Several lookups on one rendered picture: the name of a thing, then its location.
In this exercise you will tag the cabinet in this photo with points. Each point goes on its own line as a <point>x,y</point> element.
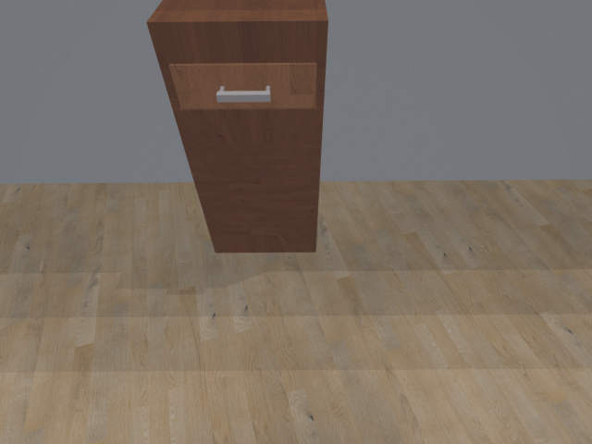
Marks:
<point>256,170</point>

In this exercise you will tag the drawer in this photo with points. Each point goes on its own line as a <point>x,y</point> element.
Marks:
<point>292,85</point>

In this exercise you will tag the handle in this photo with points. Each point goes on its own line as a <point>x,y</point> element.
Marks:
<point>243,96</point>

